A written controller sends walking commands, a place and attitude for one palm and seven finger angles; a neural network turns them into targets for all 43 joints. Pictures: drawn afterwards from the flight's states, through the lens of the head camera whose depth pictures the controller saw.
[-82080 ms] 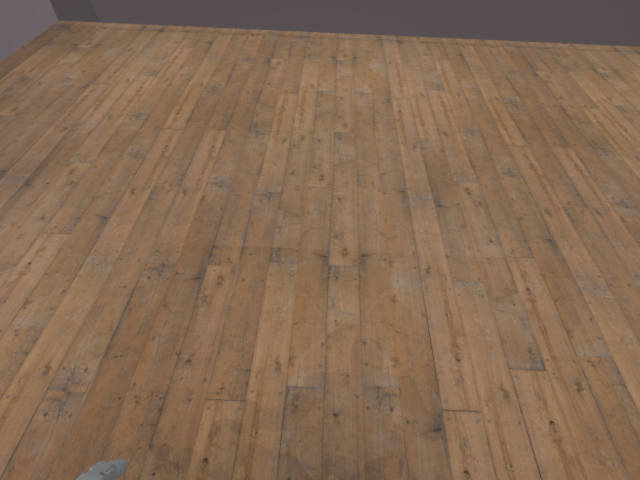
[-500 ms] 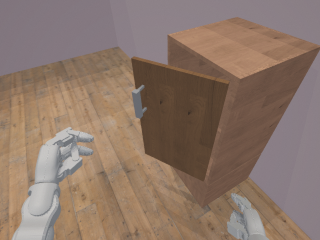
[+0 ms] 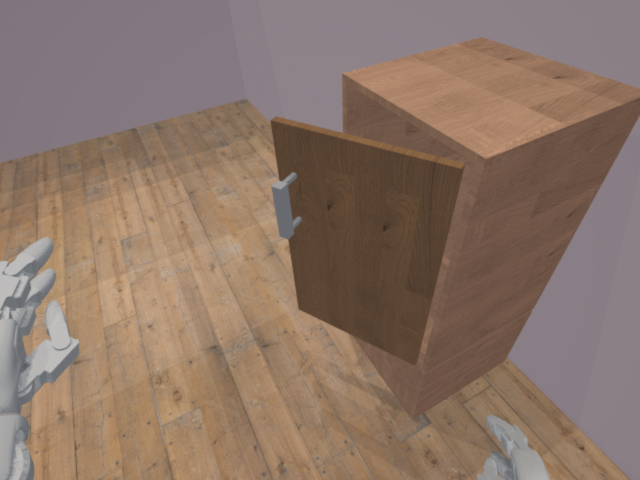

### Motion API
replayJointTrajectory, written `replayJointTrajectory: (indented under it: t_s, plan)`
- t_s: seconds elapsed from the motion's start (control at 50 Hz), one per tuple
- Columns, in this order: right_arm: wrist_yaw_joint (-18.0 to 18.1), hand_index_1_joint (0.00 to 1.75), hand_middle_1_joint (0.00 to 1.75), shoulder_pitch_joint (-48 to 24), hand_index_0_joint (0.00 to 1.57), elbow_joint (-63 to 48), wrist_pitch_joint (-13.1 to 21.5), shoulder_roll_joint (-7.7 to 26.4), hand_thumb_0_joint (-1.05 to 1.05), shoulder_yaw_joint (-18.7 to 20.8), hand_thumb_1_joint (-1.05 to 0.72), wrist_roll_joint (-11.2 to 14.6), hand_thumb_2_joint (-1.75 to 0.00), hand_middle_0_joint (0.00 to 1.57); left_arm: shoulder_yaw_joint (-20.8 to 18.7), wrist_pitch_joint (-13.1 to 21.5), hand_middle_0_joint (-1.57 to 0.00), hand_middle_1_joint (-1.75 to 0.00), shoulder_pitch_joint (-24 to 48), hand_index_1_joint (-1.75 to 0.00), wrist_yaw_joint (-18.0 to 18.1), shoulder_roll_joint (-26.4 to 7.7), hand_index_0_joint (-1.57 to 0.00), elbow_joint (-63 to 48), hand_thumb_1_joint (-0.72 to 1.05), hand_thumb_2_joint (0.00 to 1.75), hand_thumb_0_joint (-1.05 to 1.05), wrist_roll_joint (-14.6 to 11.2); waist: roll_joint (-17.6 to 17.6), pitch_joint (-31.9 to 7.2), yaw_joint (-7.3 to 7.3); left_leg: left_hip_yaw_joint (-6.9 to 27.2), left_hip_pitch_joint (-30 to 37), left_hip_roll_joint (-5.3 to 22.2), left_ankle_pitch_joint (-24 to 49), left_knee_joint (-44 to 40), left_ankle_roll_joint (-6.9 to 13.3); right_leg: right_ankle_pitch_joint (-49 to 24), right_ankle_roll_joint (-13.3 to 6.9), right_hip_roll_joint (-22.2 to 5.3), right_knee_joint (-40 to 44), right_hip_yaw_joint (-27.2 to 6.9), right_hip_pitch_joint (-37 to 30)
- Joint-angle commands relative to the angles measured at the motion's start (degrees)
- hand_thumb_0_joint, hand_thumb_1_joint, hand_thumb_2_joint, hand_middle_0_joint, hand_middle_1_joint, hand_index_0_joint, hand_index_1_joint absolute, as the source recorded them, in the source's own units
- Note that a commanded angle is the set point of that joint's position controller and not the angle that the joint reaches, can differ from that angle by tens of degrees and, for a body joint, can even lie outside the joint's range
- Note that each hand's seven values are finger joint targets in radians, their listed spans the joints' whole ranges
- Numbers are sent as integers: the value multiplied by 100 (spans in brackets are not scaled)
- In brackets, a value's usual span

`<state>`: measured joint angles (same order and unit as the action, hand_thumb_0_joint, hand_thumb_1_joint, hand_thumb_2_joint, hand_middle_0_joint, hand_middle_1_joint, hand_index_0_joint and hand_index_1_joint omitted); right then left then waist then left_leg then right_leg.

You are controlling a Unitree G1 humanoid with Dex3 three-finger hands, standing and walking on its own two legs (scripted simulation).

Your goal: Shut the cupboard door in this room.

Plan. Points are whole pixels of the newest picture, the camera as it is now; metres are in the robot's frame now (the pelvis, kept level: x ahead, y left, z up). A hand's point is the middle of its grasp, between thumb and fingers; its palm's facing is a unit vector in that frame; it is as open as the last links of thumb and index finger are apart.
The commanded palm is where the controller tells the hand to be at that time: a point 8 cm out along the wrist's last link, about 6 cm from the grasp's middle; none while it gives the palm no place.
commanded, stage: draw the hand back to the body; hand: left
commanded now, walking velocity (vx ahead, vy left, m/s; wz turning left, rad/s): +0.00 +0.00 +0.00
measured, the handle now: (289, 205) +0.64 +0.16 -0.02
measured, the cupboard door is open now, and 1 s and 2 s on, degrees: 30 30 30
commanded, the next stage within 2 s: step back with the hand held close in 0.16 s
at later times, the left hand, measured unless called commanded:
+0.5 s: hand (78, 342) +0.19 +0.26 +0.16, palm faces +0.42 -0.78 -0.46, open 7.4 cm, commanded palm +0.13 +0.30 +0.17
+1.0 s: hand (17, 397) +0.13 +0.29 +0.16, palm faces +0.44 -0.77 -0.46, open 7.4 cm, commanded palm +0.08 +0.32 +0.17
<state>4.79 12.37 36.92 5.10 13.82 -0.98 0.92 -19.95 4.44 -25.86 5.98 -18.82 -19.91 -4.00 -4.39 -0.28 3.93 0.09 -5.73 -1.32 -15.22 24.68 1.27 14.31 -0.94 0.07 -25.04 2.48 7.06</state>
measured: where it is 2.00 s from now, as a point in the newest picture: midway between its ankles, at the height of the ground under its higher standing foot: outside the picture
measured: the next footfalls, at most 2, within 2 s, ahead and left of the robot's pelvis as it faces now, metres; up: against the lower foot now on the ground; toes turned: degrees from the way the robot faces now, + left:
none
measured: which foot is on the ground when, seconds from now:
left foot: down 0.00-1.00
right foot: down 0.00-1.00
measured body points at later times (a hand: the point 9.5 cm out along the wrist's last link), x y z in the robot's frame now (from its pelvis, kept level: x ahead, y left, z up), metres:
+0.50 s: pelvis -0.01 +0.00 +0.00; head -0.01 -0.02 +0.45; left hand +0.16 +0.30 +0.18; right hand +0.16 -0.24 -0.10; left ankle -0.02 +0.11 -0.74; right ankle +0.00 -0.11 -0.74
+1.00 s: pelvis -0.07 +0.02 -0.01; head -0.07 +0.03 +0.44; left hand +0.10 +0.33 +0.18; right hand +0.10 -0.23 -0.09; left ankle -0.02 +0.11 -0.74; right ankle +0.00 -0.11 -0.74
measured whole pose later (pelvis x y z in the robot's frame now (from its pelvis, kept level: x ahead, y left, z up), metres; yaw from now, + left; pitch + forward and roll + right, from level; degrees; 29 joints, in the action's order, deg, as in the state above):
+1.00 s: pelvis -0.07 +0.02 -0.01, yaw -1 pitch +1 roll -1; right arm 5.5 13.3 32.0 1.5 13.1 -0.5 0.7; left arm -24.9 12.3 -30.6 8.4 -23.5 -25.7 -1.8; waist -0.4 -1.7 0.2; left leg -1.1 -21.5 -1.2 -13.9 34.7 3.1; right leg 10.4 0.5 0.0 -31.1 1.7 21.3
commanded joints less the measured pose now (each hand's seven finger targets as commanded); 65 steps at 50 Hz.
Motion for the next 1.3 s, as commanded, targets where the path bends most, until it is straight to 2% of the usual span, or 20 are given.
replayJointTrajectory:
  t_s: [0.0, 0.16, 0.26, 0.28, 0.3, 0.32, 0.36, 0.44, 0.5, 0.56, 0.72, 0.8, 0.88, 0.98, 1.04, 1.1, 1.14, 1.18, 1.22, 1.28]
  plan:
    - [45, 30, 30, -848, 20, -985, 422, 498, 0, 193, -90, 18, -90, 20, -733, 412, -20, -30, 655, -30, 132, -1368, -20, -1358, 90, 90, 0, 19, -19, -345, -22, -21, -251, 158, 1016, -404, 32, -688, 21, -86, 435, -93, -202]
    - [25, 30, 30, -861, 20, -985, 433, 427, 0, 161, -90, 20, -90, 20, -666, 398, -20, -30, 561, -30, 92, -1201, -20, -1200, 90, 90, 0, -14, -20, -23, -44, -57, -329, 184, 888, -449, 6, -550, 29, -68, 522, -113, -70]
    - [10, 30, 30, -851, 20, -1002, 439, 444, 0, 182, -90, 17, -90, 20, -649, 419, -20, -30, 539, -30, 80, -1193, -20, -1231, 90, 90, 0, -9, -39, -136, -44, -74, -263, 178, 902, -445, 25, -558, 34, -68, 548, -134, -107]
    - [-23, 30, 30, -759, 20, -1162, 311, 645, 0, 266, -90, 38, -90, 20, -1189, 658, -20, -30, 1009, -30, 143, -1706, -20, -1504, 90, 90, 0, 30, 70, 63, -270, 62, -746, 294, 476, -94, 133, -619, -18, -424, 835, -731, 292]
    - [-24, 30, 30, -726, 20, -1075, 254, 589, 0, 258, -90, 29, -90, 20, -1270, 763, -20, -30, 928, -30, 160, -1790, -20, -1371, 90, 90, 0, 62, 217, 21, -273, 145, -760, 246, 323, 98, 119, -505, -110, -643, 953, -907, 378]
    - [-33, 30, 30, -727, 20, -1026, 196, 577, 0, 279, -90, 2, -90, 20, -943, 793, -20, -30, 347, -30, 135, -1387, -20, -1022, 90, 90, 0, 58, 501, -75, -331, 125, -685, 239, 407, 266, 117, -497, -150, -758, 963, -933, 572]
    - [-68, 30, 30, -686, 20, -1034, 86, 607, 0, 334, -90, 0, -90, 20, -764, 863, -20, -30, 73, -30, 134, -1220, -20, -1046, 90, 90, 0, 49, 446, -336, -369, 131, -651, 264, 548, 334, 95, -580, -183, -832, 841, -907, 612]
    - [-5, 30, 30, -708, 20, -1114, -71, 677, 0, 397, -90, 2, -90, 20, -950, 955, -20, -30, -183, -30, 211, -1417, -20, -1244, 90, 90, 0, 24, 201, -764, -365, 237, -728, 448, 1530, 5, 84, -1547, -23, -539, 194, -459, 222]
    - [64, 30, 30, -739, 20, -1196, -195, 708, 0, 427, -90, 5, -90, 20, -1143, 918, -20, -30, -182, -30, 242, -1646, -20, -1414, 90, 90, 0, 8, 208, -1015, -360, 259, -781, 517, 2298, 27, 52, -2324, 39, -445, -147, -390, -25]
    - [88, 30, 30, -700, 20, -1304, -306, 687, 0, 436, -90, 23, -90, 20, -1110, 869, -20, -30, -330, -30, 264, -1597, -20, -1497, 90, 90, 0, -6, 238, -1105, -366, 260, -977, 567, 2401, 52, 45, -2529, 62, -410, -318, -411, -157]
    - [118, 30, 30, -665, 20, -1375, -345, 683, 0, 422, -90, 10, -90, 20, -1203, 888, -20, -30, -580, -30, 343, -1623, -20, -1564, 90, 90, 0, 26, 124, -840, -373, 433, -2004, 641, 904, -246, 158, -1593, 113, -304, -364, -485, -280]
    - [125, 30, 30, -644, 20, -1392, -267, 776, 0, 433, -90, 0, -90, 20, -1314, 997, -20, -30, -409, -30, 375, -1747, -20, -1677, 90, 90, 0, 105, -68, -618, -393, 561, -2758, 677, -478, -480, 291, -991, 146, -199, -396, -580, -438]
    - [119, 30, 30, -525, 20, -1402, -134, 775, 0, 403, -90, 9, -90, 20, -1160, 1103, -20, -30, -230, -30, 394, -1557, -20, -1660, 90, 90, 0, 182, -143, -389, -429, 733, -3575, 788, -1700, -725, 416, -611, 180, -65, -676, -568, -689]
    - [117, 30, 30, -436, 20, -1342, 54, 809, 0, 405, -90, -39, -90, 20, -1152, 1209, -20, -30, 87, -30, 408, -1519, -20, -1779, 90, 90, 0, 278, -277, -354, -428, 868, -4135, 910, -2255, -800, 509, -543, 195, 38, -1107, -593, -949]
    - [93, 30, 30, -404, 20, -1310, 125, 791, 0, 407, -90, -47, -90, 20, -1129, 1240, -20, -30, 226, -30, 417, -1500, -20, -1760, 90, 90, 0, 315, -43, -293, -434, 756, -4177, 797, -2424, -459, 475, -128, 144, -81, -916, -820, -744]
    - [42, 30, 30, -368, 20, -1241, 137, 790, 0, 439, -90, -99, -90, 20, -1259, 1274, -20, -30, 258, -30, 449, -1669, -20, -1726, 90, 90, 0, 323, 347, -176, -455, 546, -3623, 477, -2125, 279, 309, 627, -73, -455, -93, -1366, 194]
    - [-26, 30, 30, -307, 20, -1201, 136, 662, 0, 390, -90, -96, -90, 20, -1129, 1318, -20, -30, 209, -30, 470, -1601, -20, -1871, 90, 90, 0, 266, 656, -275, -503, 418, -2913, 293, -1511, 634, 143, 951, -214, -753, 366, -1430, 876]
    - [-48, 30, 30, -318, 20, -1139, 105, 621, 0, 393, -90, -103, -90, 20, -1219, 1364, -20, -30, -32, -30, 527, -1703, -20, -1862, 90, 90, 0, 232, 624, -458, -508, 348, -2505, 256, -1262, 723, 111, 1090, -226, -828, 566, -1310, 1131]
    - [-37, 30, 30, -340, 20, -1156, 83, 642, 0, 386, -90, -76, -90, 20, -1266, 1401, -20, -30, -199, -30, 549, -1709, -20, -2002, 90, 90, 0, 215, 328, -554, -532, 522, -2532, 396, -1309, 309, 166, 886, -121, -609, 319, -955, 953]
    - [31, 30, 30, -427, 20, -1228, 160, 800, 0, 397, -90, -62, -90, 20, -1473, 1485, -20, -30, -272, -30, 556, -1732, -20, -2054, 90, 90, 0, 307, -721, -574, -488, 1254, -4209, 1111, -2498, -1072, 522, 133, 185, 207, -1244, -388, -680]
